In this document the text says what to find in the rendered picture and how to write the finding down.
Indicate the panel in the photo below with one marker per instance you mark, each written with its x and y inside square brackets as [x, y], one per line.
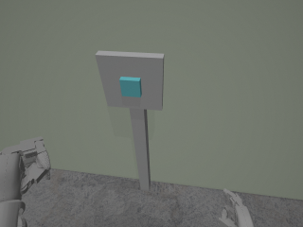
[149, 67]

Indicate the button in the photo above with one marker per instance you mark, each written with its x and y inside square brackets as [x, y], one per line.
[130, 86]

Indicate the robot left hand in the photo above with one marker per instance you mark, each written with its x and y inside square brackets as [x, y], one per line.
[12, 167]

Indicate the robot right hand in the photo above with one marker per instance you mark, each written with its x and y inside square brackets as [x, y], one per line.
[240, 215]

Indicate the robot left forearm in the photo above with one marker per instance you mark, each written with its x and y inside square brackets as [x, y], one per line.
[11, 213]

